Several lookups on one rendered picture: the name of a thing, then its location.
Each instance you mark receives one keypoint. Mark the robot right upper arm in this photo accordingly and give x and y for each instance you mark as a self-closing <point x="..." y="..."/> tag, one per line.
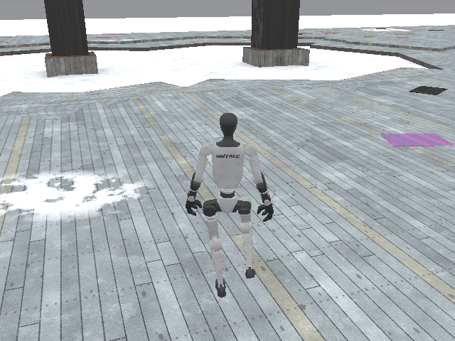
<point x="250" y="151"/>

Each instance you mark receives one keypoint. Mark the right robot thigh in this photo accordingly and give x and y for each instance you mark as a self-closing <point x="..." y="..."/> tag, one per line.
<point x="244" y="207"/>

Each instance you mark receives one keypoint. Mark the robot left forearm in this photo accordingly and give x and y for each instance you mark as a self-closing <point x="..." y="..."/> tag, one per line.
<point x="193" y="190"/>

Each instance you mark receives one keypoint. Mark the robot left hand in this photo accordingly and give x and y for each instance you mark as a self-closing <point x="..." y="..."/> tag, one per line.
<point x="193" y="204"/>

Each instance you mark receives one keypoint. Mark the robot right forearm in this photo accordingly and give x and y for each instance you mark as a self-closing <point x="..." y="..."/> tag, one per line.
<point x="263" y="191"/>

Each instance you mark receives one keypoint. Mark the left robot foot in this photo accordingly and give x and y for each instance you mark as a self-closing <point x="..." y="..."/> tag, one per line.
<point x="221" y="290"/>

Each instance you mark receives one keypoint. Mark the robot left upper arm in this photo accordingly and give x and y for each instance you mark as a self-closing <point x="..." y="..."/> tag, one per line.
<point x="205" y="151"/>

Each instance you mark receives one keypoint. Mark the robot right hand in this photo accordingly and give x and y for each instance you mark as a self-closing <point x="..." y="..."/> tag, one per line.
<point x="268" y="209"/>

